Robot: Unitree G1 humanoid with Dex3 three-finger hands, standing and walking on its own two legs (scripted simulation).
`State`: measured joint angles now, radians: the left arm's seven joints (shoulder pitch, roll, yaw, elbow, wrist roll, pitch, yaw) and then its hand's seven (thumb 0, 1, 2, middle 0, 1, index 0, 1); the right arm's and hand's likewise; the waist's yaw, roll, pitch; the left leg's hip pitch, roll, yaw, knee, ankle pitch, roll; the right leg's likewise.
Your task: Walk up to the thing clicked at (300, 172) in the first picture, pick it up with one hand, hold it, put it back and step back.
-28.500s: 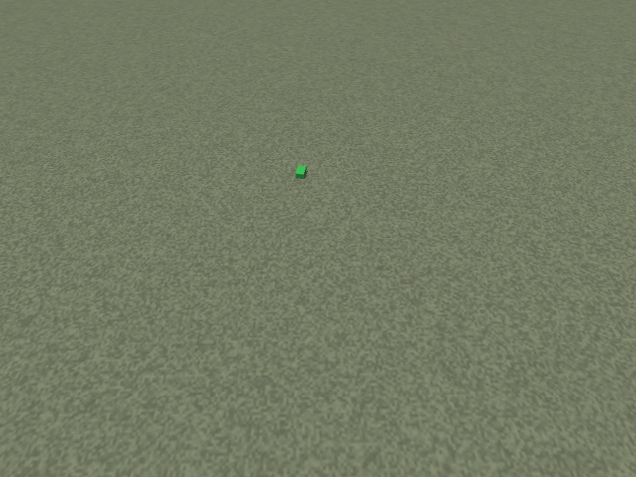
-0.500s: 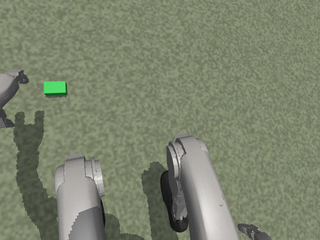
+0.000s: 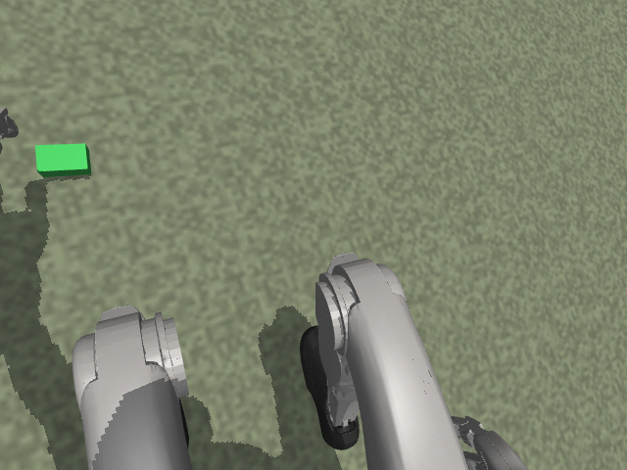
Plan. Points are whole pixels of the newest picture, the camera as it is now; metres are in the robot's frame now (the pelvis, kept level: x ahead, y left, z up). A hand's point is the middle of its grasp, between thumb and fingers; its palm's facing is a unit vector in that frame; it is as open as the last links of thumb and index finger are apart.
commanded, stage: rise first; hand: left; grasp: from above
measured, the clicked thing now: (64, 160) +0.56 +0.24 -0.32
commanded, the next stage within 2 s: none
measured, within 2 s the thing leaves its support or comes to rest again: neither
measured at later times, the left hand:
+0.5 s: hand out of the picture +0.49 +0.29 -0.19, palm faces -0.47 -0.01 -0.88, open 12.3 cm
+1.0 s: hand out of the picture +0.50 +0.29 -0.20, palm faces -0.47 -0.01 -0.88, open 11.8 cm
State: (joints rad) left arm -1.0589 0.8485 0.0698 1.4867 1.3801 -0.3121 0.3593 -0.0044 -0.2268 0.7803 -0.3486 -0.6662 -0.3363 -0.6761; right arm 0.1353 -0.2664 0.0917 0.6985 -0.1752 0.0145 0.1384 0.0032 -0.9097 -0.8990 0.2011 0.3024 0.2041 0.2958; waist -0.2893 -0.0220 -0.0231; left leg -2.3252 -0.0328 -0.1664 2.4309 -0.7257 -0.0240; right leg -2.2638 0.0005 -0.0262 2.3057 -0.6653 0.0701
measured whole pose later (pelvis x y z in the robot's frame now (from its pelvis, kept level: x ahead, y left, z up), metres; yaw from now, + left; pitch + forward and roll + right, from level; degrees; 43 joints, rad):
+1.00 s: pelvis -0.01 +0.01 -0.01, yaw -3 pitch +34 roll -12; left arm -1.15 0.93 0.04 1.59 1.38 -0.28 0.39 0.00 -0.13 0.69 -0.39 -0.71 -0.40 -0.70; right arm 0.18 -0.29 0.18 0.65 -0.17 -0.02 0.15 0.00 -0.91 -0.90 0.20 0.30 0.20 0.30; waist -0.37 -0.04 0.03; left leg -2.36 -0.03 -0.19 2.46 -0.71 -0.01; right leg -2.28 0.01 -0.05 2.30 -0.64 0.07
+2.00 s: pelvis -0.01 +0.00 +0.00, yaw -3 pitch +34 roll -12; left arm -1.14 0.92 0.03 1.52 1.35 -0.27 0.34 0.00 -0.05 0.63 -0.49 -0.60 -0.49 -0.59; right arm 0.19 -0.31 0.18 0.61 -0.15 -0.01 0.14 0.00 -0.91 -0.90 0.20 0.30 0.20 0.30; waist -0.36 -0.03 0.04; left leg -2.36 -0.03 -0.20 2.45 -0.70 -0.01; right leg -2.27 0.01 -0.06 2.29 -0.63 0.07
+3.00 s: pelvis -0.01 +0.01 -0.01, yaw -3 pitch +34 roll -13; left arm -1.15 0.93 0.03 1.51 1.36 -0.26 0.34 0.00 -0.06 0.64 -0.49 -0.58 -0.48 -0.58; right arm 0.21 -0.32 0.19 0.59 -0.17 -0.02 0.14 0.00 -0.90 -0.90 0.20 0.30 0.20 0.30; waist -0.37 -0.03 0.05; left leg -2.37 -0.03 -0.20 2.46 -0.69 -0.01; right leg -2.28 0.00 -0.06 2.30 -0.62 0.05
